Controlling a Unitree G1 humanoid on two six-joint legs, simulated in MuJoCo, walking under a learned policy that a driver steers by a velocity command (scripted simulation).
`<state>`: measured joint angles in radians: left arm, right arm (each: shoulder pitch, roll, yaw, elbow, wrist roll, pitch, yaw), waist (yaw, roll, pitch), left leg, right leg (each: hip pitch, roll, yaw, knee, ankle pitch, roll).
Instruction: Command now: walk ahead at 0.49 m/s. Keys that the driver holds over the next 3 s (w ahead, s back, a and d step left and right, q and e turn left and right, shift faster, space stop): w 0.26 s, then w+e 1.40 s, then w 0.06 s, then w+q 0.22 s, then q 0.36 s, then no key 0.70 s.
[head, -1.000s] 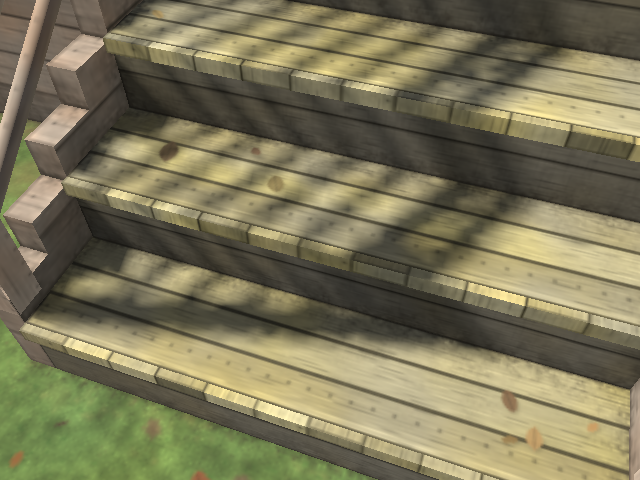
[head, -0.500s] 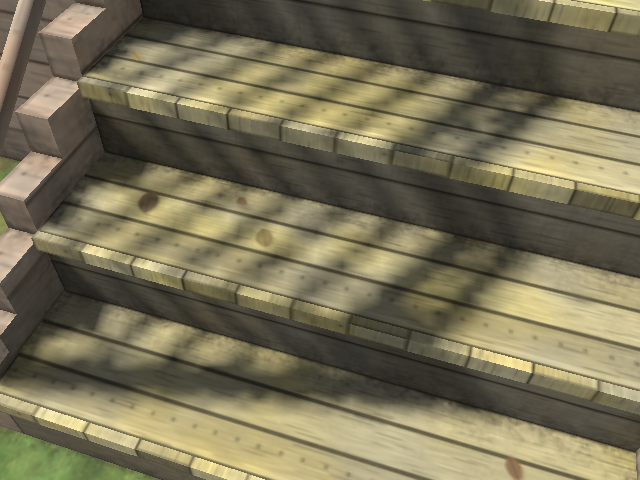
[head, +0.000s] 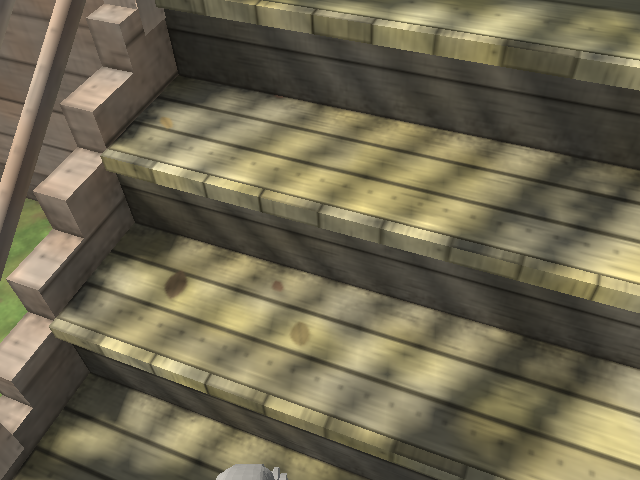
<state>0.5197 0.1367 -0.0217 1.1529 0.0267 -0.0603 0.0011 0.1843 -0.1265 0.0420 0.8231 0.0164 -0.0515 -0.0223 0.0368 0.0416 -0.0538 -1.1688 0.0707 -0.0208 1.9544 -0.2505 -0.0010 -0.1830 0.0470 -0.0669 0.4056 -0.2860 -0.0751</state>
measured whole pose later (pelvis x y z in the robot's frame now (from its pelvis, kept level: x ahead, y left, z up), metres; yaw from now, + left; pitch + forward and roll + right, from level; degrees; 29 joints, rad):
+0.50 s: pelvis +0.28 +0.08 +0.18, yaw -4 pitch +0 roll +0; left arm 0.03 0.14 -0.05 0.72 -0.04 -0.06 -0.01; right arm 0.44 -0.17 0.04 1.14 -0.07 -0.04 0.05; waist 0.02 -0.03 -0.10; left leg -0.30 0.06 0.21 0.59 -0.29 0.05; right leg -1.28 0.04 0.15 2.29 -0.04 -0.18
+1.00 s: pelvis +0.51 -0.01 +0.34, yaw -20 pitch +2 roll +2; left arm 0.46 0.19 -0.02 1.09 0.05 0.01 -0.06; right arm 0.06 -0.18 0.04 0.74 -0.02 -0.15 0.06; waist -0.02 0.01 -0.16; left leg -1.08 0.06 -0.12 2.22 0.01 0.16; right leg -0.39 0.12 -0.02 0.79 -0.44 -0.13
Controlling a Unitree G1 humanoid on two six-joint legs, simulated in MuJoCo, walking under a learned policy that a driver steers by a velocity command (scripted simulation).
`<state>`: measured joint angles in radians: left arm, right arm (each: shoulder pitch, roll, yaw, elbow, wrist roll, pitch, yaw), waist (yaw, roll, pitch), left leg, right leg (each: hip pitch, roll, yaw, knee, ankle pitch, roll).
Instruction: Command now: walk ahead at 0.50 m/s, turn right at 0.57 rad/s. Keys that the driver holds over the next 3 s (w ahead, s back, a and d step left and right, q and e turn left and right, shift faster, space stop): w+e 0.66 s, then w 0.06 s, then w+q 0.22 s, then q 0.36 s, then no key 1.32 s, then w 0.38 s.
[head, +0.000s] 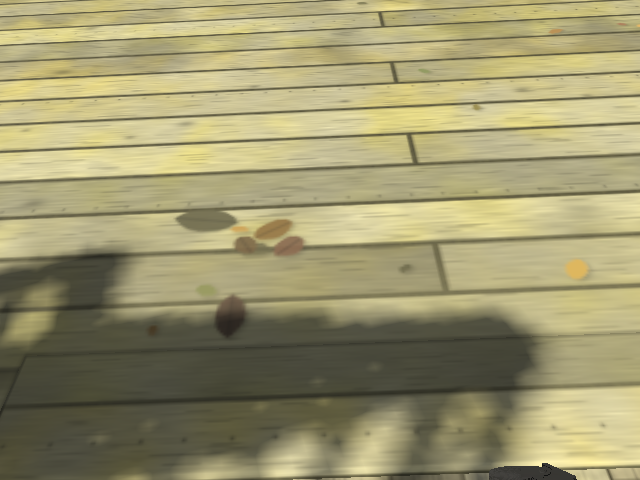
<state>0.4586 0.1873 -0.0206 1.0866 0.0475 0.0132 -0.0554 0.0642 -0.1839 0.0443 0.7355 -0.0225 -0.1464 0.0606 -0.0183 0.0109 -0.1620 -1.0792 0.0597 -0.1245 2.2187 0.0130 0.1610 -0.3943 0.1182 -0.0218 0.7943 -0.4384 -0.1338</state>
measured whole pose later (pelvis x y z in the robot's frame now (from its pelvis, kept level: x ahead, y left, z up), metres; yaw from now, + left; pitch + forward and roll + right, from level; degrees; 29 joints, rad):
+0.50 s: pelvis +0.26 -0.02 +0.20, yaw -19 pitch +2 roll +2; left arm 0.01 0.19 -0.01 0.62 -0.04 -0.06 -0.05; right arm 0.43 -0.22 -0.02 1.10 -0.06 -0.02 0.00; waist 0.01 -0.02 -0.12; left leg -0.28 0.08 0.23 0.68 -0.42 -0.01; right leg -1.22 -0.02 0.17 2.08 -0.03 -0.13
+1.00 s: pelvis +0.51 -0.25 +0.38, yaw -24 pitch +0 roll +0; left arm 0.32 0.20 0.03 0.93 0.04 -0.06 -0.06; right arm 0.25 -0.23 -0.04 0.82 0.04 -0.06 0.00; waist -0.03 0.03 -0.07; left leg -0.79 0.01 -0.12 1.74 0.01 0.13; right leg -0.40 -0.09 -0.24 0.77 -0.36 -0.07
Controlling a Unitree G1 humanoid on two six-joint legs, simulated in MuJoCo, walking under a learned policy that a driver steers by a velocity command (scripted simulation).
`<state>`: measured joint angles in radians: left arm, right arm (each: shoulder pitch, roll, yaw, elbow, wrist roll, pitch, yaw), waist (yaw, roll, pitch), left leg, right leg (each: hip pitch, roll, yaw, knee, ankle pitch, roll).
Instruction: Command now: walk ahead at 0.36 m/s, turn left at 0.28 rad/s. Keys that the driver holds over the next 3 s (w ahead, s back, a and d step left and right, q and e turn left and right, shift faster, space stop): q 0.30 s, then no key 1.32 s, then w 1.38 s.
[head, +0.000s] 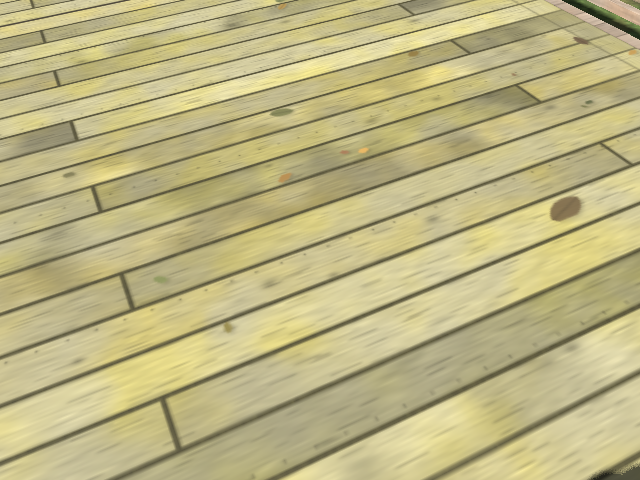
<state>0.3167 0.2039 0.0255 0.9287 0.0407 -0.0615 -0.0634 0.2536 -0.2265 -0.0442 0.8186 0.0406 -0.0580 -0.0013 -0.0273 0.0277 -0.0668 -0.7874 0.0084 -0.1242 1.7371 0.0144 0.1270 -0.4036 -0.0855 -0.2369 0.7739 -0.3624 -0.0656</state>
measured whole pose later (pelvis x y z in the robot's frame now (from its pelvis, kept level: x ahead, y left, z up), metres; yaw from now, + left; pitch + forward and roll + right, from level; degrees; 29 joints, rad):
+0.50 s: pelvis +0.19 +0.02 +0.01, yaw +11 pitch +3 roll +0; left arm 0.12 0.24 0.05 0.74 0.01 -0.05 0.02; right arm 0.24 -0.24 -0.06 0.69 -0.02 0.00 -0.02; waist -0.01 -0.02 0.02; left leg -0.48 -0.09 0.09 0.56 -0.13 0.13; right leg -0.53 -0.03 0.04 1.34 -0.42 0.02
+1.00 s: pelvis +0.25 -0.01 +0.02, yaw +13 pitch +1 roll +0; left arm 0.29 0.17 0.05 0.80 0.01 -0.02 0.06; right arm 0.24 -0.21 -0.04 0.70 -0.02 0.01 0.00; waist 0.01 0.05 -0.05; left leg -0.37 -0.04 0.02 0.58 -0.22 0.05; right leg -0.26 -0.04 0.03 0.59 -0.35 0.05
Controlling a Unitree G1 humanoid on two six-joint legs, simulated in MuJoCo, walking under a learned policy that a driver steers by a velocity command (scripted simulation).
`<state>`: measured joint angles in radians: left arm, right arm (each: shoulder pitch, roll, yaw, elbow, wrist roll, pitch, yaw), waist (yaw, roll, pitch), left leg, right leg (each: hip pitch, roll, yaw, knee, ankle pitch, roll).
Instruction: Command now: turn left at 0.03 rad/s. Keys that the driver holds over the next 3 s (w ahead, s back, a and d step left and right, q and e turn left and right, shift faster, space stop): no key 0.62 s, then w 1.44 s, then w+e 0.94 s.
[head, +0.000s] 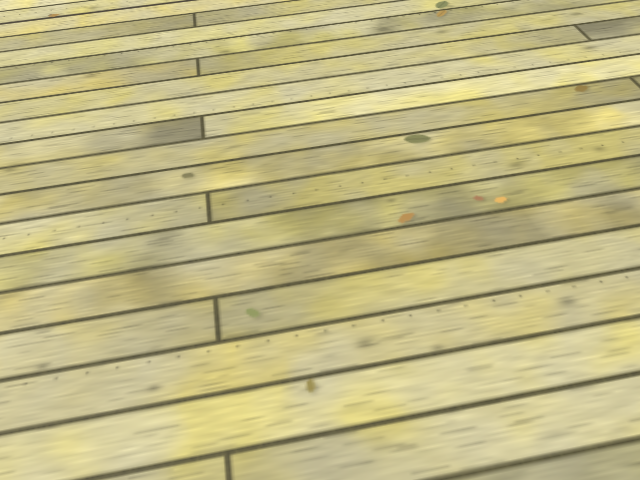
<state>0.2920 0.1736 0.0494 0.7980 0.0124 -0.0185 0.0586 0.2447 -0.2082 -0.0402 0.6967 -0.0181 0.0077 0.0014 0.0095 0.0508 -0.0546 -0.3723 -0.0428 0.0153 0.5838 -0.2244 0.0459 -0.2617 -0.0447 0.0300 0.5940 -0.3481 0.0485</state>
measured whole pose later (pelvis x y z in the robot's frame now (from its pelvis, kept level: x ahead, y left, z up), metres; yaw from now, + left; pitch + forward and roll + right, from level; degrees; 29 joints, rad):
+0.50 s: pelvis +0.02 +0.00 +0.01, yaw +0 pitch -1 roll -1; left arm 0.26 0.15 0.06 0.80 0.01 -0.01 0.06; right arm 0.20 -0.17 -0.03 0.64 0.00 -0.01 0.00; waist 0.00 0.02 -0.01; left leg -0.29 -0.03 0.01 0.54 -0.24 0.04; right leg -0.15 -0.03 0.03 0.49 -0.33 0.05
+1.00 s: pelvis +0.09 -0.03 +0.01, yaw -1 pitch +2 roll +1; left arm 0.49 0.16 0.05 0.85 -0.01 -0.07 0.02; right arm 0.26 -0.24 -0.06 0.68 0.03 -0.06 0.02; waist 0.05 0.04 -0.06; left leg -0.54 0.01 0.02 1.02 -0.35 0.02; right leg -0.08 -0.01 0.02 0.42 -0.37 -0.02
